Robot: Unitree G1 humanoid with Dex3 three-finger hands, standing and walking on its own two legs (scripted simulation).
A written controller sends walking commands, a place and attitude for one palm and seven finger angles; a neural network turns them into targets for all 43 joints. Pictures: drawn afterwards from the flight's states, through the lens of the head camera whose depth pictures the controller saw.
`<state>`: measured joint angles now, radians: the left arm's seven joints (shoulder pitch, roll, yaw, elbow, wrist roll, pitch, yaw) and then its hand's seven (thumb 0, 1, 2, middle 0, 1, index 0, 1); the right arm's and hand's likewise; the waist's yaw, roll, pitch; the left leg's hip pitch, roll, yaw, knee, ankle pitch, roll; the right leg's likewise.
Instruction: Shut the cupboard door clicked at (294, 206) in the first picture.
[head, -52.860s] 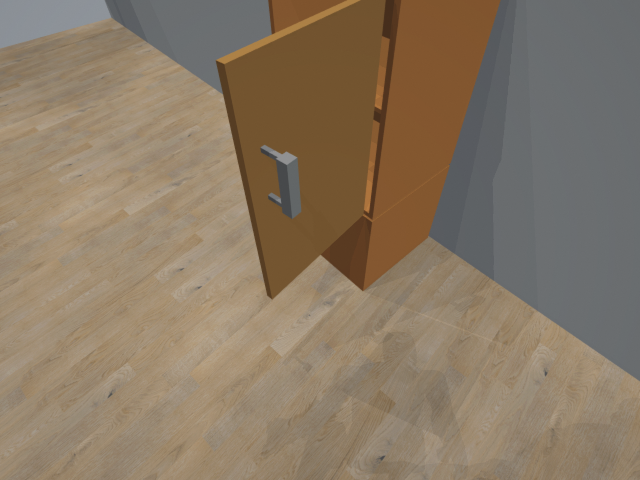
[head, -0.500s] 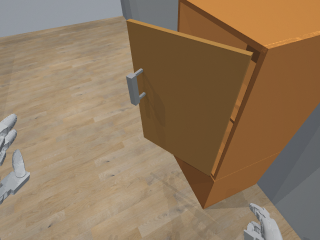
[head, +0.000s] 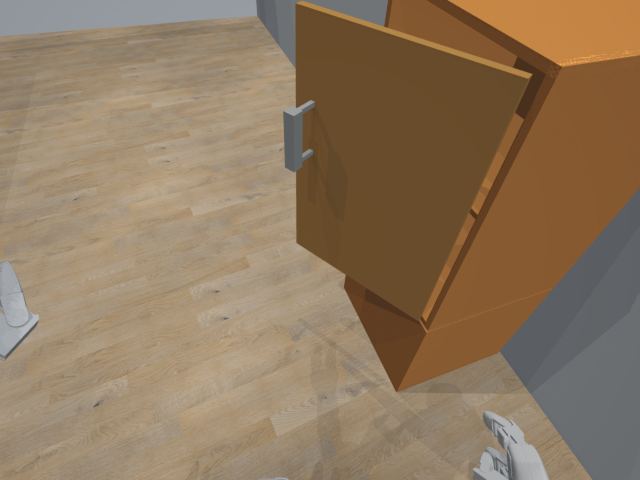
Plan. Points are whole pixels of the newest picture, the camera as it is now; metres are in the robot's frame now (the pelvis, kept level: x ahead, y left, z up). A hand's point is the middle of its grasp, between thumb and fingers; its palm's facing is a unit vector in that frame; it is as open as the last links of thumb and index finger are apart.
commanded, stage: step back with the hand held close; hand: left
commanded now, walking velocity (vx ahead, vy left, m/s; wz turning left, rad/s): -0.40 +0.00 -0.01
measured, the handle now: (301, 135) +0.71 +0.10 +0.05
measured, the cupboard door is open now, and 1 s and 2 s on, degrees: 31 31 31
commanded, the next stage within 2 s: stop stepping back and stand still in 0.60 s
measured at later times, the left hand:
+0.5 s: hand out of the picture +0.10 +0.31 +0.20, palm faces +0.52 -0.74 -0.42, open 7.4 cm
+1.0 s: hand out of the picture -0.03 +0.32 +0.19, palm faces +0.29 -0.84 -0.45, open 7.4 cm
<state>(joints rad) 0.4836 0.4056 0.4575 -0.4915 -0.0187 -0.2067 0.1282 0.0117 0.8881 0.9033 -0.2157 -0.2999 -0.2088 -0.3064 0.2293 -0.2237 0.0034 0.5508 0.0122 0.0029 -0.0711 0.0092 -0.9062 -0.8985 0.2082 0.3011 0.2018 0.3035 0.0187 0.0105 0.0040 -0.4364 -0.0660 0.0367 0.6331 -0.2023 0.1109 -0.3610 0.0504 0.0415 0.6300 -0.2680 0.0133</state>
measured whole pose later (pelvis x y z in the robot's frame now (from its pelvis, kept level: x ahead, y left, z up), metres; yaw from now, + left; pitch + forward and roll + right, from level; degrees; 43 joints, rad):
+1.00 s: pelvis -0.26 +0.08 +0.01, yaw -5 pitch -2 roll -2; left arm 0.58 0.53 0.49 -0.62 -0.07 -0.12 0.12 0.01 0.89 0.90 -0.21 -0.30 -0.21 -0.31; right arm 0.32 -0.18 -0.02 0.58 0.02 -0.09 -0.02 0.01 -0.91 -0.90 0.21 0.30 0.20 0.30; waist -0.06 -0.09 -0.02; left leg -0.54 -0.07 0.09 0.71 -0.36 -0.12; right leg -0.27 0.06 -0.09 0.59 -0.55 -0.12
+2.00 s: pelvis -0.35 +0.17 +0.01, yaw -6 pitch +0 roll +0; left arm 0.58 0.53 0.53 -0.64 -0.06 -0.22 0.17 0.01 0.89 0.90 -0.21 -0.30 -0.21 -0.31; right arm 0.20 -0.11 0.04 0.58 0.00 -0.10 -0.03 0.01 -0.91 -0.90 0.21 0.30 0.20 0.30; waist -0.03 -0.03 0.05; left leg -0.35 0.08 0.11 0.57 -0.22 -0.01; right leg -0.29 0.01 -0.08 0.57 -0.30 0.00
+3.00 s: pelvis -0.33 +0.20 +0.02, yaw -7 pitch +1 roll -1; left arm 0.54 0.40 0.41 -0.46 -0.04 -0.18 0.17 0.01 0.89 0.90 -0.22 -0.30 -0.21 -0.31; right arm 0.24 -0.19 0.02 0.63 0.01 -0.06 -0.07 0.01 -0.91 -0.90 0.21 0.30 0.20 0.30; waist -0.01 0.01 -0.03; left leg -0.27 0.02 0.05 0.48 -0.22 0.02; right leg -0.22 0.00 -0.06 0.43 -0.22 0.00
